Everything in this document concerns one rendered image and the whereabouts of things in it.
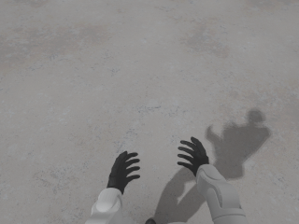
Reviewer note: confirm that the right robot forearm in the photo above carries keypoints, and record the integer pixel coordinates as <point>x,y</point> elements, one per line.
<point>221,197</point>

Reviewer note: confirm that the robot right hand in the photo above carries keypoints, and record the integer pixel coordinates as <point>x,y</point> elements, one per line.
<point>198,153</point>

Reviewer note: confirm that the left robot forearm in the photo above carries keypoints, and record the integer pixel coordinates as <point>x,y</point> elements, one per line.
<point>108,208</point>

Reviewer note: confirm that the robot left hand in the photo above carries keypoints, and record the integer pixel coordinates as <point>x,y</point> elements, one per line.
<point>117,178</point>

